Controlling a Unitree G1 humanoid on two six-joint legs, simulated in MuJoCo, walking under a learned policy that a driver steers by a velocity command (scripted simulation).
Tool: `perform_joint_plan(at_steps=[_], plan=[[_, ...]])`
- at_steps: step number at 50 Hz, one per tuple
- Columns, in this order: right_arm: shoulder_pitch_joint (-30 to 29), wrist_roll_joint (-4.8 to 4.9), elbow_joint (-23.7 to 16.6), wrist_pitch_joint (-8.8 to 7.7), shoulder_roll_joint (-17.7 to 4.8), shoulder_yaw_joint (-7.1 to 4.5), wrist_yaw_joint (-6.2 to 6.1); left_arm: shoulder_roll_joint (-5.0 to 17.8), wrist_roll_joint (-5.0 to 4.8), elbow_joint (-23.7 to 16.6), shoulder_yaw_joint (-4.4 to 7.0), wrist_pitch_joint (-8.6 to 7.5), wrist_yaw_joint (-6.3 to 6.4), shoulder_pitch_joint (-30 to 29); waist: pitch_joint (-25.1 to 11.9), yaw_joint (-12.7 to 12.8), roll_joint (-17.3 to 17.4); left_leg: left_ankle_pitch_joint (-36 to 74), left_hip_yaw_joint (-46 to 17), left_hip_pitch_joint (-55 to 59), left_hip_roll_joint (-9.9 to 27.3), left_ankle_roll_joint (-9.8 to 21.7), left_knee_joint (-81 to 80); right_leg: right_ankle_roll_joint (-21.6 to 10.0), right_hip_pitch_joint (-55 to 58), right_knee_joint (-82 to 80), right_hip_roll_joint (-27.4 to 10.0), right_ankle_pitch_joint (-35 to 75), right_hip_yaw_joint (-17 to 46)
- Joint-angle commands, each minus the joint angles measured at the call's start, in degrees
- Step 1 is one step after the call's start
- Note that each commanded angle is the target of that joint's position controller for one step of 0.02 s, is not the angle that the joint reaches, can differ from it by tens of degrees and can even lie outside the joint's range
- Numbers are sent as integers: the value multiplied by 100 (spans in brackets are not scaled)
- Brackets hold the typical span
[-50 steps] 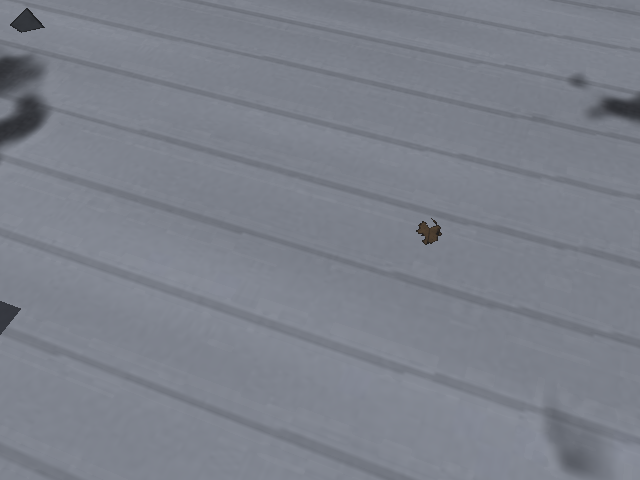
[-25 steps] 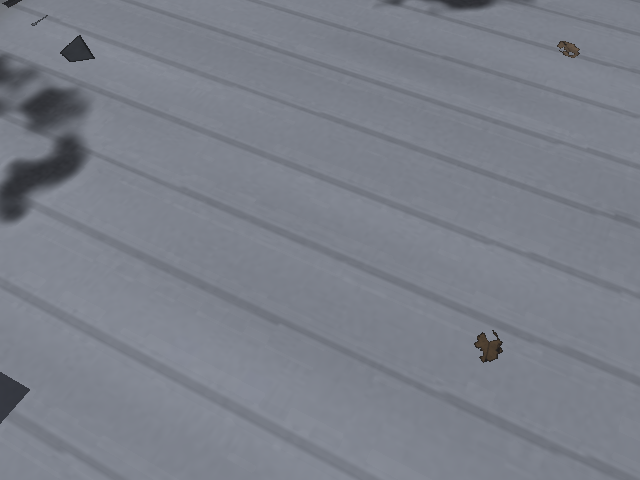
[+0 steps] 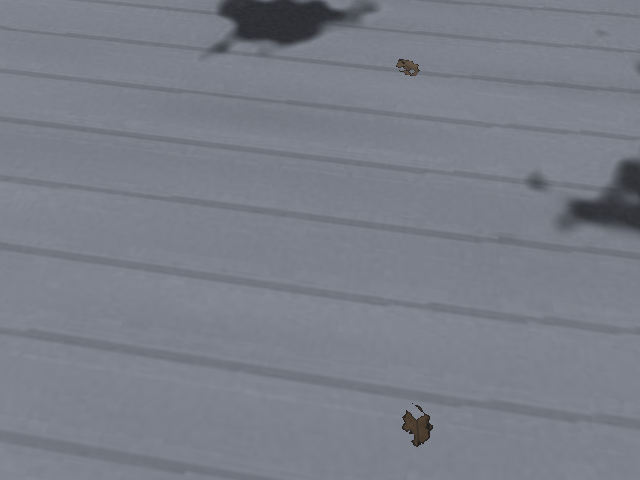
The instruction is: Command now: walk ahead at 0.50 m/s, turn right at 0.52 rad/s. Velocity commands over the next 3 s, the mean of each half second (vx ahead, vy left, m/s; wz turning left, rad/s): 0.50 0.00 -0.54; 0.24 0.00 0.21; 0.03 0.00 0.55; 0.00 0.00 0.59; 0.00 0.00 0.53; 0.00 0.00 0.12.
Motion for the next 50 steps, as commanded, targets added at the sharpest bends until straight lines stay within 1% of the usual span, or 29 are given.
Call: perform_joint_plan(at_steps=[1,2,3,4,5,6,7,8,10,12,14,18,22,25,27,28,29,30,31,32,33,34,35,36,37,40,42,48,50], plan=[[176,-31,-162,52,-1044,-215,-92,412,24,-265,120,-52,29,264,-144,379,777,6780,-197,165,1746,404,1068,-370,566,-109,495,-793,-348],[105,-43,-209,105,-1120,-242,-82,528,27,-138,186,-65,47,727,-414,569,784,6919,-182,135,1761,438,1871,-516,1060,-250,672,-1028,-355],[32,-23,-276,149,-1182,-263,-43,684,57,58,279,-108,79,1383,-765,865,648,6347,-136,-241,1713,384,3016,-681,1963,-713,811,-964,-246],[-114,19,-455,148,-1139,-254,3,1127,139,215,446,-135,148,2112,-1209,1246,154,4585,-103,-1427,1517,217,4757,-1011,3263,-1156,83,-1325,873],[-61,95,-916,89,-582,-181,133,1714,50,55,597,-71,182,1833,-1589,765,-1396,-841,-449,-4169,79,-171,7076,-1956,4981,-1687,-1618,-1061,4181],[-708,42,-1110,6,-995,-228,181,1707,-62,32,575,7,198,1954,-1567,945,-222,-656,-1729,-4888,156,-106,7320,-2025,4848,-2140,-1703,-846,4585],[-1012,94,-1239,-73,-882,-187,211,1475,-87,54,505,8,250,1625,-887,756,16,-124,-1875,-5135,498,-64,6968,-1807,4252,-2241,-1637,-679,3812],[-883,104,-1177,-110,-890,-186,197,1140,-107,60,423,-26,259,1382,-382,458,430,189,-1845,-4815,716,-74,6301,-1501,3431,-2383,-1398,-49,3276],[-727,-111,-1146,86,-813,-179,189,900,-158,-4,324,-144,309,1058,-239,90,410,293,-1872,-4121,890,-228,5598,-1172,2635,-2463,-823,802,2476],[-714,-185,-1208,284,-755,-172,234,984,-200,15,314,-270,296,1208,-303,11,248,322,-1779,-3947,884,-377,5226,-1137,2415,-2476,-592,1382,2208],[-1060,-170,-1379,368,-736,-156,263,1169,-192,31,351,-314,278,1435,-245,75,118,663,-1677,-4123,881,-490,4769,-1065,2331,-2538,-449,1506,2099],[-2044,-133,-1768,402,-804,-131,284,1198,-183,32,351,-281,257,1954,-126,441,-124,1485,-1639,-4644,799,-562,3735,-807,2710,-2519,-331,1476,2226],[-2677,-102,-2028,361,-788,-57,335,1209,-152,37,335,-266,292,2327,-134,700,-232,1931,-1616,-4777,614,-466,2867,-706,3320,-2339,-365,1717,2301],[-2970,-77,-2175,282,-772,2,375,1153,-98,92,281,-291,342,2499,-74,801,-292,2034,-1488,-4512,474,-248,2220,-625,3658,-2246,-516,2098,2274],[-2704,-54,-2142,241,-881,-23,371,1249,-66,81,276,-337,368,2341,-57,609,-377,1820,-1446,-3878,376,18,1821,-440,3692,-2148,-657,2578,2158],[-2297,-61,-2011,212,-981,-67,338,1289,-55,86,274,-361,381,2223,-136,417,-401,1610,-1396,-3341,209,150,1682,-295,3696,-1792,-614,3510,2008],[-1638,-61,-1785,165,-1102,-124,283,1332,-32,111,276,-376,383,2168,-441,151,-390,1532,-1308,-2668,-27,276,1540,-173,3783,-1067,-489,4419,1858],[-809,-84,-1528,87,-1155,-157,222,1349,-63,116,269,-390,372,2049,-821,-285,-257,2221,-1328,-1713,31,409,1092,-31,3581,-26,-235,4371,1588],[28,-184,-1356,21,-1473,-216,161,1099,-115,-37,194,-418,375,2135,-1508,-482,218,3556,-2358,-271,1078,639,1413,100,2605,1462,100,2426,1392],[123,-184,-1274,67,-2046,-369,208,634,-380,65,132,-372,374,3212,-2248,4,1823,6122,-4865,1104,2744,1868,1379,436,914,3633,1186,-2559,894],[-104,127,-1325,154,-1653,-314,295,1090,-93,151,177,-332,413,3038,-2190,71,868,6382,-5208,685,2478,1872,1077,402,694,4015,890,-2558,1283],[-703,171,-1402,155,-1279,-211,311,1028,-33,30,160,-321,399,2415,-1366,195,498,6274,-4287,17,2194,1731,1043,465,407,3940,600,-2151,1286],[-972,134,-1441,159,-1021,-142,317,997,13,-91,127,-325,383,1958,-943,174,220,6125,-3773,-466,1856,1551,883,494,261,3654,423,-1962,1201],[-999,138,-1420,166,-1006,-130,285,1014,31,-208,135,-267,353,1669,-729,201,295,5983,-3463,-768,1596,1411,717,530,213,3445,291,-1855,1157],[-998,157,-1351,192,-1020,-123,257,978,61,-263,117,-183,317,1685,-701,330,428,5872,-3231,-1112,1377,1309,588,589,430,3190,232,-1783,1123],[-843,116,-1290,219,-1295,-205,259,811,25,-336,67,-3,312,1752,-892,481,490,6032,-2999,-1554,1200,1277,543,766,751,2730,287,-1755,977],[-812,79,-1327,284,-1402,-250,248,799,17,-424,48,77,343,1561,-930,467,537,5557,-3001,-1787,1127,1281,488,846,706,2439,269,-1660,923],[-592,42,-1460,559,-1488,-356,198,877,-16,-737,40,247,409,637,-679,167,747,2106,-3716,-2051,951,1091,214,907,411,1621,221,-1398,1035],[-546,17,-1502,628,-1510,-394,183,871,-43,-822,22,239,432,428,-557,68,805,1504,-3981,-1999,935,1084,228,899,391,1285,275,-1507,1081]])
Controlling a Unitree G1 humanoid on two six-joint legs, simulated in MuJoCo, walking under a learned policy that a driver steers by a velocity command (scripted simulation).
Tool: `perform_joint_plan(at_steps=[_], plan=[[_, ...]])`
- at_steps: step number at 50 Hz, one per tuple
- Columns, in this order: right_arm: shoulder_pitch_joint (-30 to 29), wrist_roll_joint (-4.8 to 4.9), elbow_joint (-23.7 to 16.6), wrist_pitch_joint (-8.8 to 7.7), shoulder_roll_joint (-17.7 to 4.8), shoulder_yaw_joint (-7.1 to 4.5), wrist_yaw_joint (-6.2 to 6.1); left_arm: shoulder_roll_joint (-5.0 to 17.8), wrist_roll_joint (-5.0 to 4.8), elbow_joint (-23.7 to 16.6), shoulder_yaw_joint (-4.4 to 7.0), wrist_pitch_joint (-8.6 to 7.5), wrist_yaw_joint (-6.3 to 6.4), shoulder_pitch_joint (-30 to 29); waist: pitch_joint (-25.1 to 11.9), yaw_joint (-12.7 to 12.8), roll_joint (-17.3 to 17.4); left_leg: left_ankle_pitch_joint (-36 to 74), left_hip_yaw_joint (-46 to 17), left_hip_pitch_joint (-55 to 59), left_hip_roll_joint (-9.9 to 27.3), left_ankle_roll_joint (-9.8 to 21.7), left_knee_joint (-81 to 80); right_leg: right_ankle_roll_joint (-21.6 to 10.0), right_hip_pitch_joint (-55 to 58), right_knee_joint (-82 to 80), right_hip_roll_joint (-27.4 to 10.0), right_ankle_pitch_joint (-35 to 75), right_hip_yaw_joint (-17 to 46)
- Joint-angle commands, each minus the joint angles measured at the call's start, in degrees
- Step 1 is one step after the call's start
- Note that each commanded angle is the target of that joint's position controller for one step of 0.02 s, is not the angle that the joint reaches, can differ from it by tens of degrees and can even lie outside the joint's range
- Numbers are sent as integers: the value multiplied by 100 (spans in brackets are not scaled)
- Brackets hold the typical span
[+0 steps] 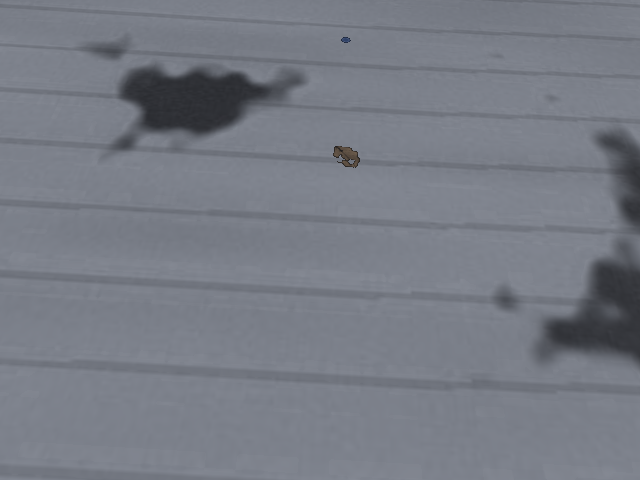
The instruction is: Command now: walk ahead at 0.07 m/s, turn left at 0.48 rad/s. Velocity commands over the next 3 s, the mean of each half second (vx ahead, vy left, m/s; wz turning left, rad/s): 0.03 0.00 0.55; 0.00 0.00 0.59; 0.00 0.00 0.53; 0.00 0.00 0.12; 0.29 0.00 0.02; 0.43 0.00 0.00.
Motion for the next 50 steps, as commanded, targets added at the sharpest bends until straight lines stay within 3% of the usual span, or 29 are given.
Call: perform_joint_plan(at_steps=[1,5,7,8,9,10,11,12,13,15,17,21,27,30,31,32,33,34,35,36,37,39,42,50], plan=[[53,-38,-414,48,-981,-275,-44,493,-48,-359,106,-32,59,42,-505,89,863,11,-1777,326,1447,800,-595,2,243,-348,149,-119,-69],[-96,-71,-530,153,-1016,-327,-27,517,-166,-437,71,-146,130,191,-552,113,987,798,-2228,459,1424,706,-256,-148,846,-1296,381,-497,-44],[-362,-12,-611,197,-992,-328,-24,511,-191,-366,63,-226,176,646,-552,387,948,828,-2319,263,1219,410,-8,-255,1634,-2561,428,-36,-68],[-464,45,-675,198,-886,-297,-39,651,-141,-328,99,-280,221,853,-548,478,753,252,-2184,-91,974,130,264,-328,2211,-3374,142,359,144],[-147,76,-731,184,-456,-196,-42,1092,-42,-419,171,-295,272,706,-613,188,-349,-1462,-1368,-587,391,-214,1252,-631,2632,-4007,-1125,229,1311],[18,68,-811,169,-521,-227,-93,1556,-2,-630,255,-236,238,211,-405,23,-1197,-2809,-76,-1521,-483,-418,2368,-1327,2423,-4052,-2246,1517,2611],[-78,-109,-735,182,-982,-323,-100,1290,-3,-575,246,-199,193,421,-465,113,-627,-2772,26,-1348,72,-498,3475,-1716,2120,-3782,-2329,2357,2272],[-77,-90,-644,206,-1023,-364,-66,885,-53,-629,133,-198,161,249,-390,-7,-284,-2459,-1,-1233,168,-516,3853,-1627,1984,-3668,-1933,2626,1661],[-5,-80,-563,261,-955,-361,-30,722,-54,-679,91,-188,139,41,-263,-97,-251,-2139,70,-1202,212,-574,4165,-1420,1900,-3595,-1517,2751,1024],[17,-61,-551,354,-893,-331,84,724,-22,-755,87,-184,166,33,-369,-49,-689,-1818,236,-1390,228,-705,4584,-1272,2217,-3430,-1147,3306,386],[-253,-6,-657,389,-843,-290,144,779,-10,-712,124,-177,149,343,-439,137,-663,-1729,340,-1546,272,-817,4471,-1328,2567,-3328,-1150,3571,187],[-685,3,-851,444,-743,-213,200,944,-16,-590,224,-179,135,805,-497,411,-734,-1840,437,-1640,436,-886,3740,-1479,3139,-3245,-1439,3520,163],[-928,71,-1074,450,-607,-102,252,1138,26,-594,329,-168,-3,691,-549,442,-909,-2018,899,-498,578,-639,2313,-1401,2608,-3071,-1584,3215,-283],[-854,90,-1141,397,-617,-95,245,1255,-9,-564,385,-122,-47,667,-603,373,-939,-1805,1079,-10,527,-456,1428,-1249,2487,-2743,-1659,3052,-401],[-684,53,-1099,356,-585,-89,224,1269,-63,-561,396,-97,-50,585,-625,213,-807,-1301,1135,403,472,-367,722,-1061,2274,-2436,-1590,2765,-580],[-526,-19,-1044,288,-670,-103,165,1220,-81,-508,396,-76,-55,691,-651,103,-440,-614,895,942,483,-288,-68,-725,1857,-1960,-1464,2125,-813],[-380,-109,-1053,196,-1191,-210,92,927,-30,-576,333,-37,-85,911,-629,129,956,-102,-784,1617,1622,-53,-752,-295,737,-569,-940,332,-1318],[-252,-38,-1162,164,-2019,-399,93,567,6,-988,205,40,-16,629,-394,109,1852,2276,-2513,1421,3006,860,-546,-18,-477,252,53,-1910,-1143],[146,20,-1043,171,-1819,-426,76,810,20,-983,235,113,53,307,-577,-249,1188,2341,-2232,1327,2922,1309,-431,-20,-391,980,-102,-1880,-436],[-176,34,-1029,188,-1434,-294,46,860,-68,-909,268,134,30,338,-274,17,944,1960,-1694,1102,2497,1202,-436,-48,-419,1147,-188,-1376,-281],[-647,31,-1088,218,-1187,-215,14,900,-113,-799,291,99,-1,433,-76,242,859,1511,-1267,871,2031,911,-504,-70,-323,950,-254,-839,-204],[-903,63,-1166,213,-1028,-159,-38,1026,7,-673,344,73,-55,641,-291,344,1010,1879,-972,998,1612,710,-430,-37,-146,990,-154,-357,-290],[-621,77,-1096,173,-1135,-196,-7,890,-18,-680,316,105,-99,629,-531,286,721,1898,-1090,1192,1584,739,-367,21,-155,927,-63,-215,-266],[-197,-22,-1029,184,-1292,-274,-12,814,-53,-898,257,108,-26,134,-423,40,826,972,-1979,1157,1585,890,-276,-14,-88,-210,114,-425,-103]])
Over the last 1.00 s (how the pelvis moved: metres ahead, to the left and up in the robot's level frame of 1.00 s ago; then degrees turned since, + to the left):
0.45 -0.04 0.01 -7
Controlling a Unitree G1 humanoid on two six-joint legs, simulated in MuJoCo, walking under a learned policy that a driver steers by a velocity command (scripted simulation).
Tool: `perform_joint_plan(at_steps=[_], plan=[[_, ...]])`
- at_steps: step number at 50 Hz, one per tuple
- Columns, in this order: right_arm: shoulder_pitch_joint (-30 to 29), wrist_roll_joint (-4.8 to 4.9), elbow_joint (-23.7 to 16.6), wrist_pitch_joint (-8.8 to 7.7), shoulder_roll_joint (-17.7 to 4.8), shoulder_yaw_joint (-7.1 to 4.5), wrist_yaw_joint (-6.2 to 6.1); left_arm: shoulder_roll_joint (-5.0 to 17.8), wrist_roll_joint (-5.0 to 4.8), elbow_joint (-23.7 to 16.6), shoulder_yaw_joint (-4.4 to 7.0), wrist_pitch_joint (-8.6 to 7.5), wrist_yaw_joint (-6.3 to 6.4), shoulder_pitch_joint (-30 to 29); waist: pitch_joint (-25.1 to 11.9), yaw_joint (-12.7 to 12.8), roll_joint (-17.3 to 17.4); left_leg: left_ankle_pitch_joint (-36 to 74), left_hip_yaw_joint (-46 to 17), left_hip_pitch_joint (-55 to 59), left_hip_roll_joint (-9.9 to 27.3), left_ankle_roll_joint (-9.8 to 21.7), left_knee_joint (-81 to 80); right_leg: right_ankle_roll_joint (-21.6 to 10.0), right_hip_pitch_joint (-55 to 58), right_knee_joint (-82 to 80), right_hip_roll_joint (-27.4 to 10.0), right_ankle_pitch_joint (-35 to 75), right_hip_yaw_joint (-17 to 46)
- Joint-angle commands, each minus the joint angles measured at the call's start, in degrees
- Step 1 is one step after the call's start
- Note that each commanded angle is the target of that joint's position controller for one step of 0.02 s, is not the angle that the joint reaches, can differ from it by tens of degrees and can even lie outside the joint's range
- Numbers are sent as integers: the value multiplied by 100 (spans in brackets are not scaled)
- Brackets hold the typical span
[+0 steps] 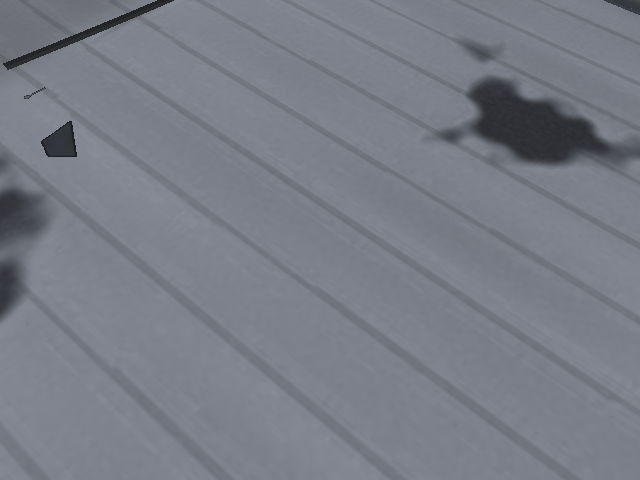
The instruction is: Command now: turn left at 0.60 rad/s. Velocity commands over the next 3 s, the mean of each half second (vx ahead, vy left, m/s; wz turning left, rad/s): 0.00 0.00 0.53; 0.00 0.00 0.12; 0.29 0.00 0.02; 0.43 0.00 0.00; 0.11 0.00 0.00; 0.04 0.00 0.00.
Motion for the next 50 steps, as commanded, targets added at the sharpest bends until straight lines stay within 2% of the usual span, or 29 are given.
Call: perform_joint_plan(at_steps=[1,6,8,9,10,11,12,13,14,15,16,17,21,25,28,30,31,32,33,34,35,37,39,41,43,45,46,48,50], plan=[[218,-40,-282,-46,-1058,-301,-19,449,-26,-502,82,-113,37,-288,-475,-140,790,1486,-1778,731,1533,902,-395,-55,-380,-346,105,-113,57],[10,-50,-303,-19,-1083,-336,23,462,-109,-558,31,-204,96,-166,-587,-27,872,2035,-2242,423,1370,723,-172,-224,541,-1257,363,-208,120],[-238,1,-319,-10,-1033,-330,20,427,-120,-477,12,-259,156,184,-587,227,848,1789,-2307,107,1144,430,-29,-293,1335,-2339,408,257,120],[-357,61,-338,-16,-943,-304,-4,464,-80,-416,20,-306,211,396,-564,373,730,1181,-2179,-279,908,153,179,-337,1946,-3208,248,814,182],[-116,92,-368,-45,-596,-217,-16,858,-3,-455,89,-338,276,341,-656,194,-149,-437,-1550,-861,422,-208,964,-566,2485,-3800,-817,580,1151],[308,71,-400,-59,-388,-180,-52,1327,-22,-687,143,-301,259,-135,-605,-72,-1153,-2184,-249,-1752,-564,-426,2087,-1115,2607,-4030,-2133,1063,2638],[172,-135,-319,-21,-951,-318,-75,1226,15,-596,169,-253,197,38,-507,62,-823,-2280,49,-1628,-164,-492,3182,-1622,1863,-3810,-2323,1618,2504],[128,-122,-249,3,-1016,-368,-44,807,-18,-626,52,-257,151,-120,-329,-57,-487,-1969,22,-1516,-13,-506,3633,-1611,1594,-3763,-2006,1839,2022],[193,-104,-139,43,-937,-363,7,577,-28,-652,-7,-262,125,-370,-151,-142,-388,-1617,94,-1453,49,-547,3981,-1455,1387,-3723,-1602,1920,1394],[284,-73,-83,84,-884,-356,77,523,-3,-695,-27,-265,143,-517,-208,-208,-559,-1355,203,-1494,66,-601,4254,-1320,1497,-3670,-1313,2024,981],[350,-40,-49,110,-840,-339,137,517,7,-704,-30,-277,173,-502,-244,-176,-713,-1285,320,-1602,79,-677,4416,-1322,1650,-3594,-1209,2460,721],[260,-15,-53,117,-787,-308,159,513,8,-657,-25,-291,168,-332,-288,-75,-669,-1273,376,-1626,89,-733,4362,-1346,1782,-3528,-1164,2764,592],[-168,0,-152,147,-567,-202,141,599,-17,-389,37,-355,145,240,-420,223,-669,-1421,334,-1753,94,-791,3596,-1523,2490,-3299,-1349,3334,592],[-282,21,-117,168,-351,-57,99,651,7,-269,56,-365,48,183,-517,234,-849,-1665,640,-885,241,-669,2191,-1509,2246,-3136,-1339,3364,425],[-227,63,-44,132,-318,11,39,757,14,-114,84,-308,-25,241,-561,197,-995,-1386,975,-179,237,-529,1049,-1469,2019,-2878,-1307,3752,420],[35,-12,109,31,-281,69,-16,698,-53,-7,57,-266,-43,251,-550,-54,-674,158,906,795,365,-380,-751,-1059,1525,-2527,-1152,3414,253],[18,-124,91,-53,-561,51,-52,464,-51,-19,-3,-286,-64,444,-767,48,-23,377,-59,1498,1113,-244,-1092,-685,984,-2135,-915,2428,58],[-345,-87,-11,-95,-1042,-9,-75,6,-81,-200,-146,-301,-86,516,-623,307,1252,1925,-1287,1169,2300,293,-938,-342,524,-1977,-158,235,-511],[-258,-64,84,-151,-673,71,-89,272,-71,-69,-97,-196,-5,255,-622,-35,1093,1919,-1205,608,2466,767,-809,-314,1004,-1510,-238,-798,-255],[-434,-80,105,-194,-474,159,-94,331,-101,-47,-71,-136,-6,233,-411,74,1004,1829,-1024,524,2307,824,-841,-340,920,-1301,-182,-815,-185],[-583,-95,153,-213,-354,218,-125,320,-101,32,-62,-118,-17,211,-308,112,945,1717,-788,501,2086,708,-859,-339,874,-1279,-183,-643,-119],[-602,-60,286,-246,-376,246,-200,337,-39,193,-42,-120,-26,379,-312,182,1087,2414,-397,661,1736,506,-683,-278,914,-1314,-130,-297,-168],[-525,-30,402,-257,-357,266,-201,231,-37,369,-82,-133,-14,525,-485,169,926,2901,-231,799,1659,497,-507,-205,1083,-1441,-64,-263,-236],[-535,-22,519,-252,-335,278,-201,137,-78,470,-119,-131,23,505,-479,147,875,2651,-229,739,1613,470,-436,-170,1282,-1894,-52,-92,-284],[-652,5,613,-232,-363,264,-211,74,-70,622,-155,-150,65,610,-437,262,774,1940,-216,462,1479,292,-362,-179,1796,-2828,-79,883,-324],[-523,4,722,-245,-304,268,-197,289,21,706,-147,-237,83,606,-434,187,510,591,-267,-42,1260,-22,-462,-213,2406,-3182,-532,1844,151],[-321,11,805,-234,-294,236,-166,545,-32,779,-90,-258,59,455,-154,-59,92,202,-95,-56,971,-76,-678,-309,2040,-2954,-588,1948,216],[-447,0,1021,-213,-308,225,-184,247,-46,915,-144,-311,0,447,-22,137,-52,322,27,356,928,-114,-538,-338,1607,-3142,-534,1570,187],[-449,9,1149,-224,-334,198,-179,223,-38,1044,-161,-343,38,470,-146,130,-157,699,38,524,977,-82,-428,-339,1643,-3234,-511,1625,188]])
Over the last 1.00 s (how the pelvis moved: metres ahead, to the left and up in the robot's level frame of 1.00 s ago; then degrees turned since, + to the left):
-0.02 -0.01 0.00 36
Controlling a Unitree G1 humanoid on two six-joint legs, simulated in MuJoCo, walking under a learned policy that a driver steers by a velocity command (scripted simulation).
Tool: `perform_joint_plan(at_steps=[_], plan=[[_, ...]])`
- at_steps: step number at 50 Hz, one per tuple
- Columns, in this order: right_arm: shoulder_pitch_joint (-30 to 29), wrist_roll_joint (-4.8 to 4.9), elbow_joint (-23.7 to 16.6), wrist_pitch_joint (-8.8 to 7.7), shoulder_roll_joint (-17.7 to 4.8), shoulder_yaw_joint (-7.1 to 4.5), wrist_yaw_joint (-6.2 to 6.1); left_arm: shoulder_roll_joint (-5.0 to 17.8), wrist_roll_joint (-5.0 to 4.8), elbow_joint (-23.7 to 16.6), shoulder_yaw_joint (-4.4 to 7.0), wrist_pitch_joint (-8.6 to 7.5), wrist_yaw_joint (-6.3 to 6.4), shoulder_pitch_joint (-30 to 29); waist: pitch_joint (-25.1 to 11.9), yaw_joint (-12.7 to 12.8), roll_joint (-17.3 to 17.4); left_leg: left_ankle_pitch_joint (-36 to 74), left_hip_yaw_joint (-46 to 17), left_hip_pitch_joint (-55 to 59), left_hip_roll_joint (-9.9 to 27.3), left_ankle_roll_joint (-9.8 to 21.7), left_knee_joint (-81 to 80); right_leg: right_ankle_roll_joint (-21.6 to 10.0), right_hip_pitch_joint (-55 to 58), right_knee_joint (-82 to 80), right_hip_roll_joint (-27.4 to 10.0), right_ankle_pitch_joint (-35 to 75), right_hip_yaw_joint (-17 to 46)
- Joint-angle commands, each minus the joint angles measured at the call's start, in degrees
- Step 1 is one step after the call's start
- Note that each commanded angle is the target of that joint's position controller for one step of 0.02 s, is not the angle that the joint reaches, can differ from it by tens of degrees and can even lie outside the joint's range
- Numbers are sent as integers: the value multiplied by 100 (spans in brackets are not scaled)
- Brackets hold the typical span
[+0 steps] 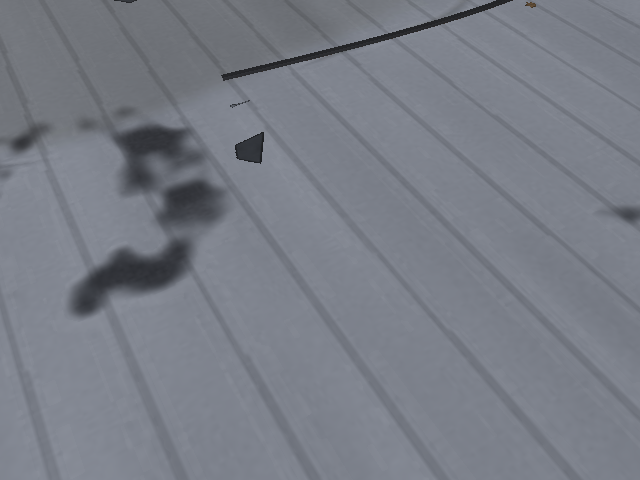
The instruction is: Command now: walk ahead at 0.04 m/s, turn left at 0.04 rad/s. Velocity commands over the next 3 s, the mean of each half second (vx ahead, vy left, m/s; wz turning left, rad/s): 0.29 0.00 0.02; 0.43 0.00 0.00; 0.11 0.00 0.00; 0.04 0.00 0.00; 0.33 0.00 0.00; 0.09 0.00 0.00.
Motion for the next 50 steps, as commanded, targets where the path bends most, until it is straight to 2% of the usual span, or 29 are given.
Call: perform_joint_plan(at_steps=[1,3,5,7,8,9,10,12,14,15,16,17,18,19,21,25,29,31,33,35,36,37,38,39,40,41,43,47,50], plan=[[152,-1,35,-49,-734,-196,-11,583,10,-9,108,-118,32,148,-184,-65,-243,393,-604,138,621,186,-418,-201,-91,-523,-351,385,403],[227,-26,143,-6,-846,-265,1,707,48,32,176,-83,19,180,1,-55,-110,-1580,-567,-277,418,355,-279,-399,-310,-339,-154,-1474,371],[155,-56,113,25,-815,-284,44,740,62,15,197,-52,-10,231,574,-5,-159,-2650,-676,-1019,376,477,-150,-648,-689,-478,-274,-2696,758],[-79,-64,4,-63,-633,-254,85,776,49,142,229,-98,-6,642,687,188,-466,-2176,-431,-1642,234,396,430,-965,-245,-914,-724,-2963,1558],[-208,-92,-62,-130,-490,-226,119,934,48,256,297,-132,4,882,590,253,-818,-1414,36,-1836,62,280,990,-1188,121,-1373,-1170,-3032,2185],[-316,-140,-129,-192,-476,-214,144,1045,52,305,359,-157,11,893,620,245,-954,-925,353,-1902,128,216,1327,-1367,175,-1666,-1552,-2899,2556],[-366,-134,-172,-247,-591,-239,166,1020,64,286,371,-190,-4,836,554,236,-817,-1018,302,-1832,246,211,1517,-1411,80,-1782,-1618,-2701,2583],[-63,-89,-139,-339,-552,-231,229,1031,52,243,399,-241,-48,518,567,-30,-853,-1209,382,-1312,302,298,1114,-1320,-276,-1675,-1439,-2370,2146],[869,-32,248,-408,-468,-250,211,887,-17,148,400,-250,-77,58,552,-501,-682,-499,671,423,3,367,84,-1010,-1330,-1102,-832,-1923,1273],[1497,-48,477,-442,-652,-319,160,756,7,57,375,-288,-73,-102,418,-735,-281,-562,240,1413,201,405,-201,-852,-2040,-418,-540,-1674,894],[2253,-117,610,-487,-1182,-456,92,290,-24,-191,239,-355,-122,-391,169,-1048,1094,-2156,-1940,2149,1521,768,-1217,-553,-2999,1384,164,-1392,41],[2696,-100,794,-470,-1478,-539,103,427,56,-384,271,-403,-135,-596,301,-1057,1465,-2450,-3468,2111,2465,1206,-1751,-575,-3693,2658,414,-1701,-149],[2195,-140,669,-468,-1149,-453,93,660,106,-318,335,-411,-148,-587,596,-708,565,-2105,-3068,1750,2405,1253,-1562,-685,-3827,3368,37,-1355,228],[1756,-128,506,-504,-949,-400,101,534,64,-202,312,-449,-206,-385,594,-452,344,-1597,-2562,1495,2154,1136,-1548,-715,-3692,3510,-136,-879,280],[1445,-92,427,-580,-755,-325,97,463,112,-147,301,-472,-297,-354,495,-233,366,-577,-1741,1310,1784,956,-1707,-602,-3444,3438,-339,-263,127],[1896,-29,693,-649,-577,-239,75,291,151,-344,243,-377,-362,-866,405,-249,446,1994,-744,1329,1488,927,-1561,-299,-3474,3179,-271,200,-306],[1931,-46,782,-634,-624,-209,55,117,77,-756,114,-361,-369,-1800,589,-366,598,2564,-255,759,1298,863,-1625,-269,-2752,1692,-89,742,-634],[1951,-43,838,-639,-715,-224,48,198,48,-825,122,-345,-330,-1857,579,-322,664,2998,-211,753,1428,831,-1607,-419,-2252,1233,23,876,-708],[1801,-22,850,-648,-795,-242,35,353,50,-755,189,-364,-253,-1486,381,-66,609,4285,-78,947,1534,716,-1100,-642,-1621,1010,193,828,-711],[1634,-19,831,-600,-889,-277,21,559,67,-298,323,-433,-159,-120,-356,541,450,5247,161,997,1388,532,550,-857,-188,592,475,801,-749],[1644,-24,798,-588,-850,-262,33,768,137,-3,424,-475,-89,762,-807,846,312,4240,270,251,1152,454,1814,-985,1058,461,161,600,-419],[2019,36,629,-576,-324,-153,75,1361,269,92,563,-499,-37,1483,-1542,798,-681,1352,567,-1137,577,302,3894,-1367,2382,194,-1505,-618,1719],[2324,65,670,-574,-291,-211,112,1447,131,102,578,-435,-112,1318,-1902,528,-1249,-1577,38,-2264,-220,272,5332,-1914,2553,-997,-2279,-1106,4275],[1888,-39,561,-555,-596,-298,108,1199,-23,-9,542,-425,-137,522,-947,221,-703,-1097,-214,-2712,249,359,5563,-1828,1704,-1187,-2075,-1640,3691],[1419,-73,455,-580,-612,-307,144,716,-53,-125,424,-467,-161,5,-292,129,-248,-573,-130,-2706,518,382,5292,-1721,838,-1314,-1854,-1382,2820],[1260,-64,428,-582,-461,-296,163,475,-17,-95,358,-525,-171,-167,33,-36,-98,-331,-96,-2471,717,380,4916,-1553,222,-1485,-1570,-722,2204],[1348,-166,463,-447,-288,-279,219,231,11,80,268,-632,-141,-80,83,-301,-200,-205,-77,-1923,883,285,4442,-1337,-363,-1604,-1204,310,1407],[1100,-159,387,-292,-150,-285,204,326,8,371,238,-780,-131,466,135,-414,-145,21,254,-2010,789,43,3839,-1370,-353,-1370,-1058,3807,407],[494,-107,202,-282,-78,-236,195,263,0,465,159,-717,-100,607,108,-320,-342,593,511,-1998,683,-60,2760,-1141,-224,-1158,-741,4826,-141]])
Over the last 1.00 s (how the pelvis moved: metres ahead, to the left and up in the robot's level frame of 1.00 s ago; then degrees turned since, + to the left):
-0.02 -0.02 0.00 17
